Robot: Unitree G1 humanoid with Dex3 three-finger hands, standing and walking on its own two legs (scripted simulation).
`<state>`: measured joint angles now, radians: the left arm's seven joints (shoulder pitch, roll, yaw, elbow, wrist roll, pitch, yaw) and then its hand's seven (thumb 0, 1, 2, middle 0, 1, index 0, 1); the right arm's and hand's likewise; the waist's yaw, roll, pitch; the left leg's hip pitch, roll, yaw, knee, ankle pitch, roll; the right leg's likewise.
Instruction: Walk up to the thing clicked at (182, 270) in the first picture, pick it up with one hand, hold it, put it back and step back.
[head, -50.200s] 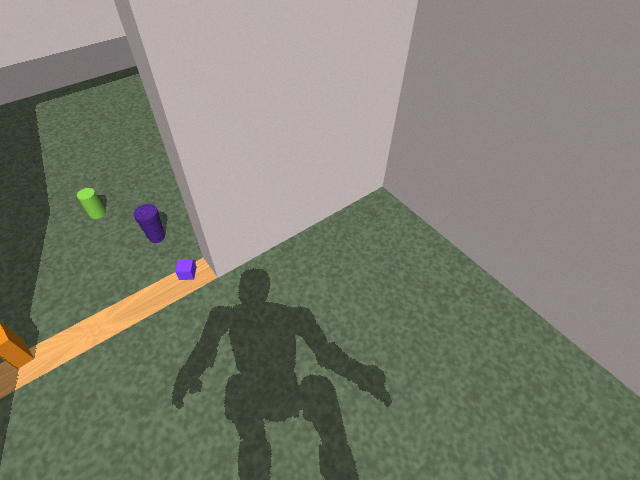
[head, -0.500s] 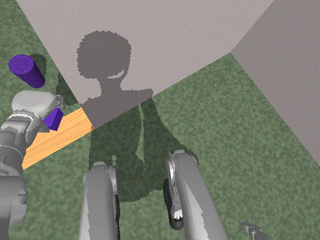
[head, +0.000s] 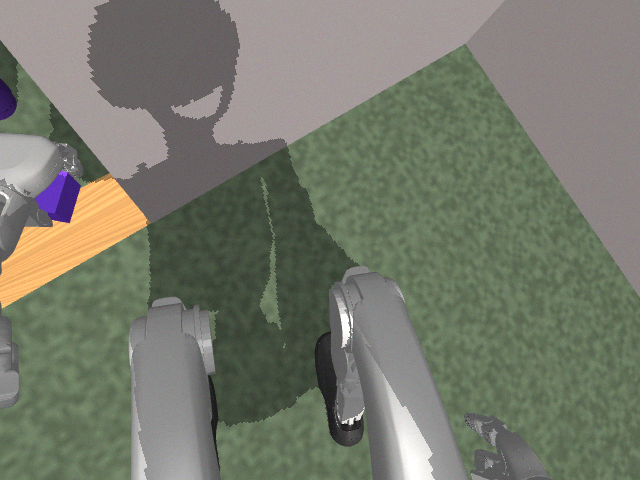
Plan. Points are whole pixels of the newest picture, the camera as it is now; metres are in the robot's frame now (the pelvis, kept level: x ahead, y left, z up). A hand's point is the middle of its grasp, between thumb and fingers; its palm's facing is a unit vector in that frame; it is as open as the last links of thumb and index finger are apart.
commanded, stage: crouch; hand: left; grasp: from above
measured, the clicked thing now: (45, 194) +0.47 +0.28 -0.20
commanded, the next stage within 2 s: lower in 0.48 s
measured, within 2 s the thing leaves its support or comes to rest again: rests again in 1.68 s
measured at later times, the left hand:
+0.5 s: hand (46, 199) +0.47 +0.29 -0.22, palm faces -0.48 +0.04 -0.88, open 8.1 cm
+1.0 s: hand (63, 211) +0.47 +0.29 -0.28, palm faces -0.50 +0.01 -0.87, open 8.0 cm
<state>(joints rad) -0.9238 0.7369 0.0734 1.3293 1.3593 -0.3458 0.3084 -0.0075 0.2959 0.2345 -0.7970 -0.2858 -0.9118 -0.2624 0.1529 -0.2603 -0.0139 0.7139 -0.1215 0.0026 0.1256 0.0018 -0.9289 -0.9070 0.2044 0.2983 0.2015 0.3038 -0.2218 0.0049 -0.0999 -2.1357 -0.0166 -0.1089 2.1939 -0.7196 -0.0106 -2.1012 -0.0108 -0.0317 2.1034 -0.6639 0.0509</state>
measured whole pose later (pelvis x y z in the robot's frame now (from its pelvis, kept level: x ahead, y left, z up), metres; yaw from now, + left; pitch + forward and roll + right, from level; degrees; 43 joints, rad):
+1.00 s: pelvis -0.01 +0.01 -0.08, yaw -4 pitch +34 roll -11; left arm -1.01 0.91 0.11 1.48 1.45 -0.44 0.40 -0.01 0.28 0.25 -0.81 -0.28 -0.91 -0.28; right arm 0.15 -0.28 0.10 0.70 -0.17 0.01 0.15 0.00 -0.93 -0.91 0.21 0.30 0.20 0.30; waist -0.30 -0.06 0.02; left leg -2.34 -0.03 -0.16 2.46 -0.72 -0.01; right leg -2.27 0.00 -0.06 2.31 -0.65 0.06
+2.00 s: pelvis -0.01 +0.01 -0.10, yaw -8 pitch +30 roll -14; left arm -1.03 1.04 0.11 1.65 1.49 -0.39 0.54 -0.01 0.30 0.23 -0.78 -0.32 -0.88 -0.32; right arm 0.11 -0.31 0.23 0.64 -0.23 -0.09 0.17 0.00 -0.91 -0.90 0.21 0.30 0.20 0.30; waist -0.37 -0.12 0.11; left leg -2.36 -0.02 -0.22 2.56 -0.74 0.01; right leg -2.27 0.03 -0.11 2.36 -0.64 0.06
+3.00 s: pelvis -0.01 +0.01 -0.10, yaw -9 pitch +28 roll -15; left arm -1.03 1.08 0.10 1.65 1.46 -0.39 0.53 0.00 -0.18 0.74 -0.31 -0.81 -0.33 -0.79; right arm 0.11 -0.34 0.26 0.61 -0.24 -0.12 0.19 0.00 -0.91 -0.90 0.21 0.30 0.20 0.31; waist -0.37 -0.13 0.15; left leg -2.35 -0.02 -0.24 2.57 -0.74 0.00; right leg -2.26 0.04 -0.13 2.36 -0.62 0.07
